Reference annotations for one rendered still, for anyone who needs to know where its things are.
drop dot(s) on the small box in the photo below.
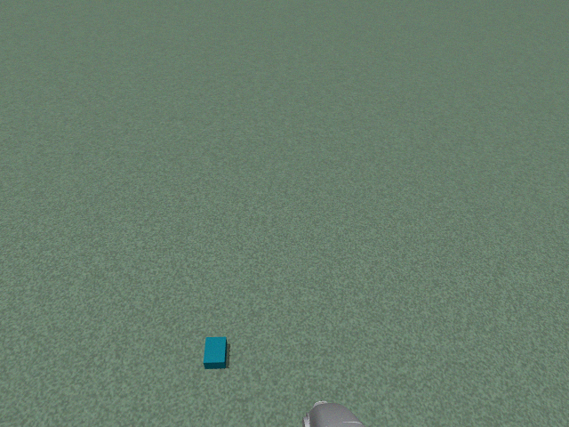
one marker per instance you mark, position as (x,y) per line
(215,352)

